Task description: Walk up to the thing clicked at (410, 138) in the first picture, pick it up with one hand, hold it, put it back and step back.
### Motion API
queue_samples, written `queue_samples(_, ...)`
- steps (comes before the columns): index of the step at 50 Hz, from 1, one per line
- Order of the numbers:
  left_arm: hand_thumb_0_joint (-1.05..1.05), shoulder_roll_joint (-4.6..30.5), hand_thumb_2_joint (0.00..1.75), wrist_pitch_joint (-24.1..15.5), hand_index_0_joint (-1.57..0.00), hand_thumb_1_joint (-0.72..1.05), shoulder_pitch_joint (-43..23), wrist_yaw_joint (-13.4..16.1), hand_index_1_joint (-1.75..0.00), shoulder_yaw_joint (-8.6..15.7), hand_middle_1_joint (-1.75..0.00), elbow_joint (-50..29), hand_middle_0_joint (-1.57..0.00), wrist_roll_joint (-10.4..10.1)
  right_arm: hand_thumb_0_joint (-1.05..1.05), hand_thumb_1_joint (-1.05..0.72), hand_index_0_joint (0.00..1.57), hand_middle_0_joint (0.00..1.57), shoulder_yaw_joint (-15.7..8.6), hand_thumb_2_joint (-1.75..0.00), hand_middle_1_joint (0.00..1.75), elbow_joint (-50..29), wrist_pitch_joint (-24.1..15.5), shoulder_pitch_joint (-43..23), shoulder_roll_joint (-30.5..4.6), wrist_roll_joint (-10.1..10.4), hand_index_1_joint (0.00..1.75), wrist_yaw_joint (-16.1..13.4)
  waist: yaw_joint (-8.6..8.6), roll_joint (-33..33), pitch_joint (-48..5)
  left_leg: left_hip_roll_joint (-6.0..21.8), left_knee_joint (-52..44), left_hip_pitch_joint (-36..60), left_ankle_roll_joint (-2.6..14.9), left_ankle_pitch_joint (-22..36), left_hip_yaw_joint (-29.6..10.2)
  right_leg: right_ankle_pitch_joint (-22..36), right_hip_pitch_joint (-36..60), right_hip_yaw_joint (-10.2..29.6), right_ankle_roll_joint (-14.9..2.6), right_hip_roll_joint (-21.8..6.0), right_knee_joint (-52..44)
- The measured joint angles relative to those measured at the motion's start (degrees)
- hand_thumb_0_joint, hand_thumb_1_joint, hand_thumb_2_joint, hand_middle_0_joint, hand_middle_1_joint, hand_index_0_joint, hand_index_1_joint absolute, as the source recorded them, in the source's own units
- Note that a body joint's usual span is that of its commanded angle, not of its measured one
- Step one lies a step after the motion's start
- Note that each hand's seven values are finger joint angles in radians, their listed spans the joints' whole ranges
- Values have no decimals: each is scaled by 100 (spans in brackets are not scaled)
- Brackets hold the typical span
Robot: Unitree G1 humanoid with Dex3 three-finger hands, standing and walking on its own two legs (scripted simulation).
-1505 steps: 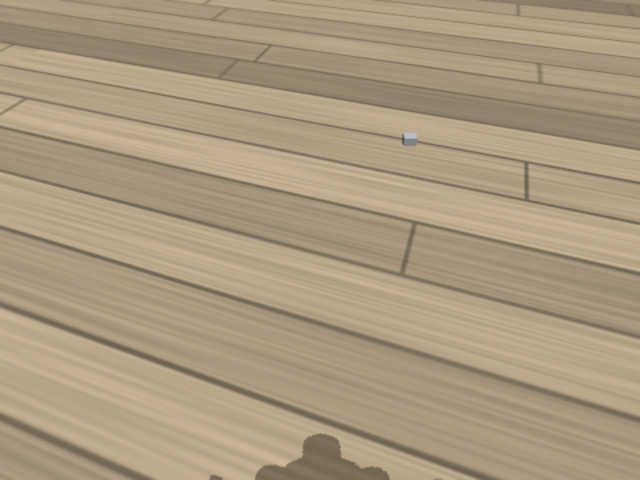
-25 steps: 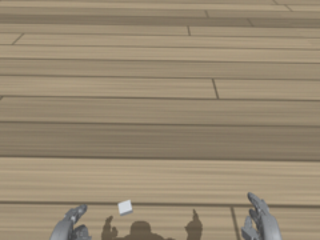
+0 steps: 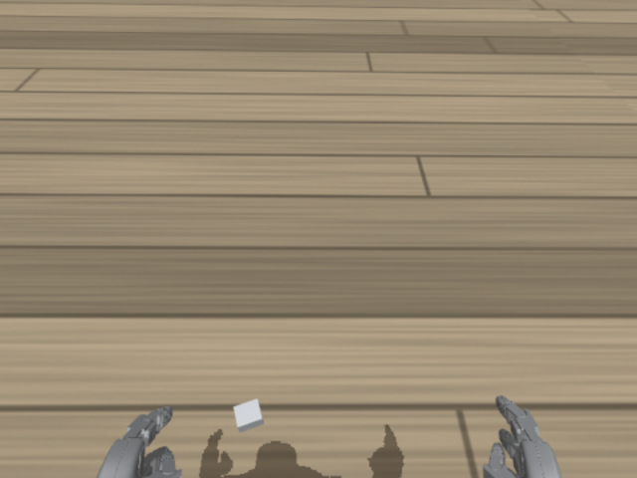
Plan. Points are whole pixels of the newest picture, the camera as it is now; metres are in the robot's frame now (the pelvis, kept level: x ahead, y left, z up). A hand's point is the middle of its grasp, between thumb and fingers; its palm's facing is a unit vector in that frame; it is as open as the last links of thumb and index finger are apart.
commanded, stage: home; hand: left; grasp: from above
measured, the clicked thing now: (248, 415) +0.44 +0.20 -0.69
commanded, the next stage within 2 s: stand in 1.14 s
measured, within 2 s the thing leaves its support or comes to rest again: neither
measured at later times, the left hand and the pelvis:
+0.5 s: hand (174, 476) +0.16 +0.18 -0.05, palm faces +0.05 -0.98 -0.20, open 7.4 cm; pelvis +0.00 +0.00 +0.00, yaw +0 degrees
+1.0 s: hand (178, 477) +0.16 +0.18 -0.05, palm faces +0.05 -0.98 -0.20, open 7.4 cm; pelvis +0.00 +0.00 +0.00, yaw +0 degrees
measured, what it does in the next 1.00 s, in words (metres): stands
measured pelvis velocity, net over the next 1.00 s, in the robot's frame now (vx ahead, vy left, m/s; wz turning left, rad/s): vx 0.00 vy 0.00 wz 0.00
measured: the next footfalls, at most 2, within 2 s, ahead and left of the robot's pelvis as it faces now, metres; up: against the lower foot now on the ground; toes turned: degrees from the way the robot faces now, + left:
none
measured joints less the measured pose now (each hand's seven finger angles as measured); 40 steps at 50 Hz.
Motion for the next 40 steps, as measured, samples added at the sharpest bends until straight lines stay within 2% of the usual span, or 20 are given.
queue_samples(40, 1, 15, 90, 17, -20, 90, 7, -8, -30, -13, -30, -2, -20, 10, 1, -90, 20, 20, -16, -90, 30, 15, 16, -13, 6, -9, 30, 18, 4, 14, -22, -3, 28, 2, 4, -46, -3, -40, 6, 5, 8, 2, 18)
